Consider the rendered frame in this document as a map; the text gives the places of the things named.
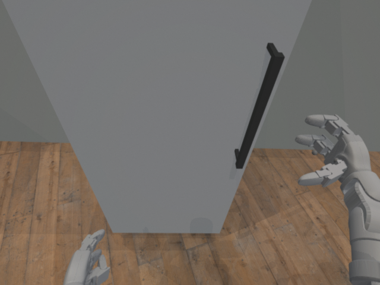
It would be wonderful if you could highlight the left robot hand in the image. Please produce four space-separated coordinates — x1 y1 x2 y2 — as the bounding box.
63 229 110 285

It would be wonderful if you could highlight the handle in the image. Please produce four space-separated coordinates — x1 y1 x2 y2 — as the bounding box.
235 43 285 169

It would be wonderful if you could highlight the fridge door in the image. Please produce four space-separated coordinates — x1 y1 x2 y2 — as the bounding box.
2 0 312 233

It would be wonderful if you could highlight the right robot hand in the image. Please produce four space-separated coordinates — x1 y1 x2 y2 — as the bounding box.
295 115 371 187

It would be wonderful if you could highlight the right robot forearm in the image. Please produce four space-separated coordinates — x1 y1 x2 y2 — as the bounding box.
340 171 380 285

